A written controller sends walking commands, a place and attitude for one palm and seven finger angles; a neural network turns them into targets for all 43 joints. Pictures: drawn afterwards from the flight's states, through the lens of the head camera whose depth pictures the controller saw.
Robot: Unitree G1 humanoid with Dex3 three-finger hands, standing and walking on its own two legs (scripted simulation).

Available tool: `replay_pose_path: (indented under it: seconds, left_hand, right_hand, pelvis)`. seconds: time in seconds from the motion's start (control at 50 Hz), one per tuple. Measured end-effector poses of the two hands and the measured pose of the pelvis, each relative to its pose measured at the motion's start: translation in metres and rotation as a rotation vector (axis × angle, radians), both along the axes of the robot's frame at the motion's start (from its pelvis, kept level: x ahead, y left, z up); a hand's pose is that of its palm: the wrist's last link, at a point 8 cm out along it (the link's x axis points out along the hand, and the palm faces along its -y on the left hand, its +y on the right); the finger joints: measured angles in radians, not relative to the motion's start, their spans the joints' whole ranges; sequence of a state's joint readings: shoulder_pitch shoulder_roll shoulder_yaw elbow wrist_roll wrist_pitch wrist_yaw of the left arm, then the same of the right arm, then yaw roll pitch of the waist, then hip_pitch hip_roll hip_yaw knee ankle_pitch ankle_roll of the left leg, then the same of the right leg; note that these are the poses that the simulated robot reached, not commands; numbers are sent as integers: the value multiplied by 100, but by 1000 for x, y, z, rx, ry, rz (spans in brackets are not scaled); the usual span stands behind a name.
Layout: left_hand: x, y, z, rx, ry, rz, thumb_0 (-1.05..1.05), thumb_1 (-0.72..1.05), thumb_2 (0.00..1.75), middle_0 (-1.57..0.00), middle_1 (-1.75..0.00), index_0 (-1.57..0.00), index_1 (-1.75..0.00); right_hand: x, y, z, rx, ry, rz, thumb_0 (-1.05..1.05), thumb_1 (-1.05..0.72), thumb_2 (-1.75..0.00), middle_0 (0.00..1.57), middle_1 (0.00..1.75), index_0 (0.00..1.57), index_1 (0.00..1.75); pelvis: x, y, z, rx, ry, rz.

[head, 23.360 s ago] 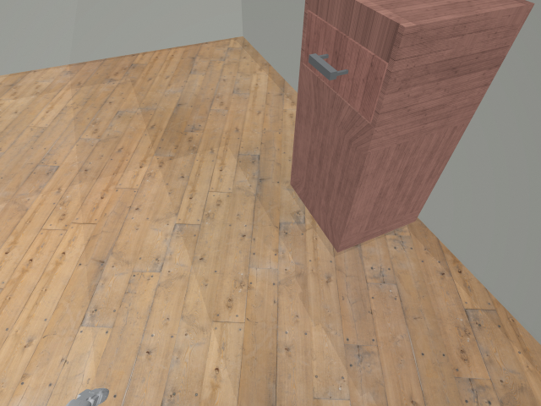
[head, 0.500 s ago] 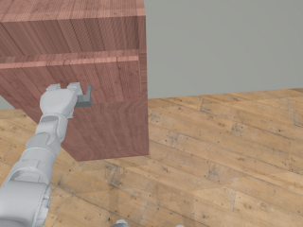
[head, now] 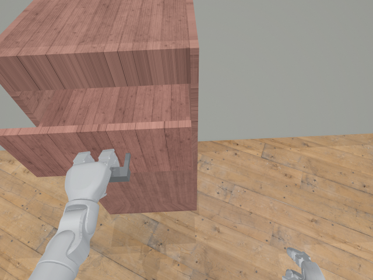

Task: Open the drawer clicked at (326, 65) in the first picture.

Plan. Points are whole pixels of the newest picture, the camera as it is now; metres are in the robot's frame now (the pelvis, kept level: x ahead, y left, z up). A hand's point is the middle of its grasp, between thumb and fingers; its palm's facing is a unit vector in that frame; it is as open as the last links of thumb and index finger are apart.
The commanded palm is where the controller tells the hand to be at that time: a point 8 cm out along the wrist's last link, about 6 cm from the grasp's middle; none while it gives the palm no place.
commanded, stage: pull the drawer open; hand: left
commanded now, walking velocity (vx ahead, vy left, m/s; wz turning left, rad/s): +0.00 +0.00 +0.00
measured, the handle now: (101, 166) +0.36 +0.22 +0.02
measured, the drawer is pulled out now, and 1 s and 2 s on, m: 0.14 0.30 0.30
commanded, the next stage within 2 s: open the thumb to release the handle in 1.06 s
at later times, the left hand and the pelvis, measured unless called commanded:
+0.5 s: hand (89, 240) +0.21 +0.21 +0.00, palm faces -0.03 -0.11 -0.99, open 5.9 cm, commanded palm +0.16 +0.22 +0.05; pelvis +0.00 -0.03 +0.00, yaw +1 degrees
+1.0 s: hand (82, 269) +0.16 +0.21 +0.00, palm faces -0.01 -0.10 -1.00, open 5.8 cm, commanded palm +0.12 +0.22 +0.05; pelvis -0.02 -0.03 -0.02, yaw +1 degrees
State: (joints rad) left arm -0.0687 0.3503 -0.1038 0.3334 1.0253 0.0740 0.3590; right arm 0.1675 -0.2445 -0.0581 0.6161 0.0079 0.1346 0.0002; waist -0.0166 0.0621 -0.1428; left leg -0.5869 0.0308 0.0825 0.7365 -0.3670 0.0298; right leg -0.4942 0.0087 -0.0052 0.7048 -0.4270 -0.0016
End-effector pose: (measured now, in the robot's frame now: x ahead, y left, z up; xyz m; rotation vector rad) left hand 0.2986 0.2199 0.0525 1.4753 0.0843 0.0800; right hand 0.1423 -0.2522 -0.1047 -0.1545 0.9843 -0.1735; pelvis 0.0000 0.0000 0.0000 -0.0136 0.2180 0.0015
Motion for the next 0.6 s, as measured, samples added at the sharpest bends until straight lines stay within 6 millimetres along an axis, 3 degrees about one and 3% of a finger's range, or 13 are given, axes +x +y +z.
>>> replay_pose_path:
  seconds: [0.1,0.22,0.6]
  left_hand:
    - [-22,-2,1,-15,8,15,3,66,78,-35,-134,-42,-135]
    - [-49,-4,1,-23,15,24,3,66,77,-34,-134,-42,-135]
    - [-132,-10,2,-18,39,36,3,67,75,-32,-134,-42,-135]
  right_hand:
    - [38,11,12,10,-93,72,1,-90,-90,20,30,20,29]
    - [58,19,18,26,-145,131,1,-90,-90,20,30,20,29]
    - [37,-7,0,13,-82,144,1,-90,-90,20,30,20,29]
  pelvis:
    - [1,-4,0,4,-20,8]
    - [3,-10,0,9,-38,13]
    - [-3,-30,-7,25,-43,2]
